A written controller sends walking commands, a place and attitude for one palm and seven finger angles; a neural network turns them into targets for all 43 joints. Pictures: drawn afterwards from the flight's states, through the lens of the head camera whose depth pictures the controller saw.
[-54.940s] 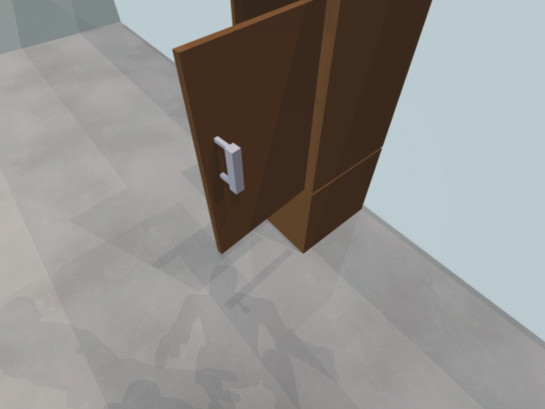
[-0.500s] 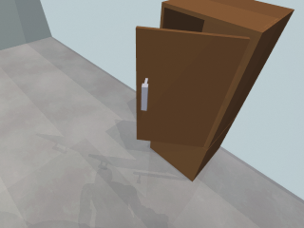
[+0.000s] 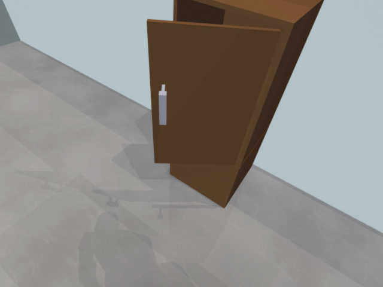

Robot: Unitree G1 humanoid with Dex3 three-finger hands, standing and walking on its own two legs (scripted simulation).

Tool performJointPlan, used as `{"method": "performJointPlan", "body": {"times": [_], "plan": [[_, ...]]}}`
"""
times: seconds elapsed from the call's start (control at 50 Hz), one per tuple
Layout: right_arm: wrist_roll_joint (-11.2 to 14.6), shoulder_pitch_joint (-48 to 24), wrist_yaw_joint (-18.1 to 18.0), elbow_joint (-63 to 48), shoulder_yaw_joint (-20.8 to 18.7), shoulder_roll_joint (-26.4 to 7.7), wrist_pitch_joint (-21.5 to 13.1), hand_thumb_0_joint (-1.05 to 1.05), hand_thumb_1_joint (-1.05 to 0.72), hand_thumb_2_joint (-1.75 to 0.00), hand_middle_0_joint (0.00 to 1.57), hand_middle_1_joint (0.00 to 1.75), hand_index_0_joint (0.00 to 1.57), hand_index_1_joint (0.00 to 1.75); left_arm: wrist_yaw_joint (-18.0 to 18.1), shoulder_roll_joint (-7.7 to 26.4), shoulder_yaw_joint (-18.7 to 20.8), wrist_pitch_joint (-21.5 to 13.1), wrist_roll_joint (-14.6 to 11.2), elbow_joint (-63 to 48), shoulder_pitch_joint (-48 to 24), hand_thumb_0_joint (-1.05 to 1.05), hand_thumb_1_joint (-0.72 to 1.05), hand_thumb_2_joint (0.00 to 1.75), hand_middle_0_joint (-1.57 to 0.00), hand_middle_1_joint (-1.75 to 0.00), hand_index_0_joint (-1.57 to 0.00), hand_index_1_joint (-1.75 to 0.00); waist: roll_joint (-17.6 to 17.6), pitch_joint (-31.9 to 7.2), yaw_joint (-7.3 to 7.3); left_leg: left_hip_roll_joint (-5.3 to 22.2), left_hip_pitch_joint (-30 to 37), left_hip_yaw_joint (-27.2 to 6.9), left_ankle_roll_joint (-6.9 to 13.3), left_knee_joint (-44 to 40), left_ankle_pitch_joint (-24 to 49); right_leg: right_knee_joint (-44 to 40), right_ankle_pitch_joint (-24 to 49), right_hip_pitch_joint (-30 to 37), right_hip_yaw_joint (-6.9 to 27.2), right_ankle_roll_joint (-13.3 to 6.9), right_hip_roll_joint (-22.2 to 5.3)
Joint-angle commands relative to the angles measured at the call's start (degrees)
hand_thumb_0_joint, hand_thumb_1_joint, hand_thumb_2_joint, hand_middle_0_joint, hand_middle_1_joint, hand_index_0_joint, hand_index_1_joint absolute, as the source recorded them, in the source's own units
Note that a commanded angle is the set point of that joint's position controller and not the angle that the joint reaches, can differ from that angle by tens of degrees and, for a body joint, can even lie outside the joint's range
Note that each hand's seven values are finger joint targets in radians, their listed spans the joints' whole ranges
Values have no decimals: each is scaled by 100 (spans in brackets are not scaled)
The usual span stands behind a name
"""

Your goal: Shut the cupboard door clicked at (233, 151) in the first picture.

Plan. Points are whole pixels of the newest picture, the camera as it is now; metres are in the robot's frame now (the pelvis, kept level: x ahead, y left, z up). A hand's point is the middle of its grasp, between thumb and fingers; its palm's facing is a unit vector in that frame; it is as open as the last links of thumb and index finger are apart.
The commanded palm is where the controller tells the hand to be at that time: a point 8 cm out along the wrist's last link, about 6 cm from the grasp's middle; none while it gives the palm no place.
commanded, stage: come to a stop and stand still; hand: left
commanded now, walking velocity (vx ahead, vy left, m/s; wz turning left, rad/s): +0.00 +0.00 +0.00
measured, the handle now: (163, 104) +0.66 +0.11 +0.01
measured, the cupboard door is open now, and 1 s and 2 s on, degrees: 36 36 36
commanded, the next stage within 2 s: look again from close up in 0.64 s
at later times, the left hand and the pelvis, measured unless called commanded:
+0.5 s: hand out of the picture -0.11 +0.22 -0.18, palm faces +0.07 -0.99 -0.12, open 7.4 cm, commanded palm none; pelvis -0.06 +0.06 +0.00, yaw +0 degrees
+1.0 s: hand out of the picture +0.08 +0.17 -0.17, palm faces +0.01 -0.99 -0.15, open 7.2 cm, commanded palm none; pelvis -0.02 +0.02 +0.00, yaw +0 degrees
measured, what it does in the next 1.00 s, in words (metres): steps on the spot: right foot, then left foot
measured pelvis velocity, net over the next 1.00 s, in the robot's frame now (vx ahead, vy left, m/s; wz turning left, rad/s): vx -0.02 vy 0.02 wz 0.00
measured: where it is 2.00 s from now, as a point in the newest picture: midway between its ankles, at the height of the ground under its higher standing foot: outside the picture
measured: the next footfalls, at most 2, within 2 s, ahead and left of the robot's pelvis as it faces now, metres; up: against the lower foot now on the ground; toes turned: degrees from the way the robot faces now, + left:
right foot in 0.24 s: -0.03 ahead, -0.08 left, +0.00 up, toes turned -5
left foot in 0.42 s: -0.01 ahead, +0.15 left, +0.00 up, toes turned +1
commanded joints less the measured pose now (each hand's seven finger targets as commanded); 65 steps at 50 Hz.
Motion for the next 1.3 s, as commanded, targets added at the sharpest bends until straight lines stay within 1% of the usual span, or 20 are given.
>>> {"method": "performJointPlan", "body": {"times": [0.0,0.04,0.08,0.18,0.2,0.22,0.24,0.28,0.32,0.36,0.4,0.44,0.48,0.54,0.66,0.78,0.86,0.9,0.98,1.28], "plan": [[-81,622,-34,-113,-159,-618,-38,0,-90,-90,20,30,20,30,-6,481,151,-30,11,-403,60,0,90,90,-20,-30,-20,-30,693,729,-54,800,160,-1537,-56,-1547,-2610,-141,-1912,-1485,300,-306,-134],[-63,-104,-68,-282,-242,-990,-46,0,-90,-90,20,30,20,30,-21,252,195,105,64,-88,1125,0,90,90,-20,-30,-20,-30,1620,312,495,1358,-1297,-2384,-25,-3051,-3536,2196,-1088,218,-287,-248,384],[-64,-708,-63,-473,-233,-1013,-45,0,-90,-90,20,30,20,30,-20,204,256,168,71,100,1886,0,90,90,-20,-30,-20,-30,1167,-79,783,1239,-1419,-1826,-166,-3258,-2818,3093,-1165,720,-361,-310,419],[-23,-233,-94,-200,-294,-783,145,0,-90,-90,20,30,20,30,17,197,225,158,39,346,2610,0,90,90,-20,-30,-20,-30,99,631,640,251,-405,-529,-955,-2220,-1612,-1514,-1103,1175,-408,-590,168],[91,22,-132,-134,-269,-347,245,0,-90,-90,20,30,20,30,96,478,246,129,103,211,2073,0,90,90,-20,-30,-20,-30,-1520,745,360,-437,-109,72,-868,495,-1185,-2472,-2078,-23,1476,-1026,-1259],[-8,288,-97,-196,-412,-495,334,0,-90,-90,20,30,20,30,133,755,190,131,124,-311,582,0,90,90,-20,-30,-20,-30,-1378,1015,-177,-278,323,-608,-558,2961,-904,-2696,-2064,-2031,1981,-1462,-2308],[0,610,-31,-155,-454,-676,334,0,-90,-90,20,30,20,30,173,827,184,-29,73,-660,-775,0,90,90,-20,-30,-20,-30,-821,671,-702,17,888,-1123,-382,4047,-747,-2662,-2082,-2999,2060,-1496,-2345],[20,725,95,-170,-287,-437,56,0,-90,-90,20,30,20,30,117,522,75,-346,92,-691,-841,0,90,90,-20,-30,-20,-30,-368,702,-592,151,309,-426,-211,2787,-600,-2067,-1205,-1828,941,-959,-1344],[23,177,39,-290,-165,-280,-111,0,-90,-90,20,30,20,30,46,483,78,-309,98,-205,206,0,90,90,-20,-30,-20,-30,-569,762,-3,240,356,-91,-131,717,-1003,-1566,-1062,-762,907,-917,-1219],[-30,213,-4,-216,-75,-260,-235,0,-90,-90,20,30,20,30,-63,507,93,-186,79,49,667,0,90,90,-20,-30,-20,-30,-211,819,152,125,1094,0,-84,-751,-715,-683,-1575,-836,578,-634,-758],[-110,682,-108,-206,-176,-1006,-288,0,-90,-90,20,30,20,30,-168,202,68,-167,47,-121,778,0,90,90,-20,-30,-20,-30,1310,537,14,1714,1283,-2310,513,-1903,-2418,1092,-1466,-1676,-185,-243,-126],[-141,662,-182,-201,-273,-1401,-266,0,-90,-90,20,30,20,30,-214,427,154,-56,137,-394,271,0,90,90,-20,-30,-20,-30,1174,489,1,2248,802,-3570,911,-2540,-3239,3003,-1099,-2186,320,-285,-170],[-119,293,-177,-275,-180,-1028,-344,0,-90,-90,20,30,20,30,-241,400,177,-123,140,-364,166,0,90,90,-20,-30,-20,-30,241,616,179,1947,579,-2749,759,-2428,-2394,3517,-369,-2283,475,-236,-313],[-88,440,-201,-215,-102,-766,-468,0,-90,-90,20,30,20,30,-287,310,179,-145,130,-370,27,0,90,90,-20,-30,-20,-30,450,307,137,1602,1060,-1821,647,-2135,-786,3465,39,-2307,345,-124,-339],[-135,796,-204,-27,-62,-733,-455,0,-90,-90,20,30,20,30,-273,207,118,-108,67,-640,-788,0,90,90,-20,-30,-20,-30,782,151,-59,1572,1250,-1342,737,-1718,1145,2320,-225,-1867,103,13,-391],[-89,497,-148,-32,-85,-713,-326,0,-90,-90,20,30,20,30,-200,326,128,-202,3,-475,-605,0,90,90,-20,-30,-20,-30,582,-96,200,1121,396,-1095,362,-973,551,-217,247,422,-138,13,-127],[-31,553,-97,-65,8,-239,-265,0,-90,-90,20,30,20,30,-71,972,167,-273,-10,-241,-239,0,90,90,-20,-30,-20,-30,-957,-270,193,262,-197,-42,-221,210,-1328,-712,1170,903,1324,-770,-1736],[-42,555,-96,99,11,-286,-231,0,-90,-90,20,30,20,30,-56,709,92,-311,-39,-274,-632,0,90,90,-20,-30,-20,-30,-1246,-41,25,396,485,-140,-236,-19,-572,-671,1529,248,884,-663,-1253],[-38,388,-105,264,17,-423,-340,0,-90,-90,20,30,20,30,-49,468,82,-304,-39,-255,-555,0,90,90,-20,-30,-20,-30,416,68,156,712,880,-411,-185,-667,1450,-67,1870,367,317,-293,-588],[2,-166,-142,181,34,-696,-236,0,-90,-90,20,30,20,30,-32,654,1,-322,-30,19,-212,0,90,90,-20,-30,-20,-30,-58,-89,146,709,1434,-298,-202,-752,1179,-434,2479,559,402,-272,-677]]}}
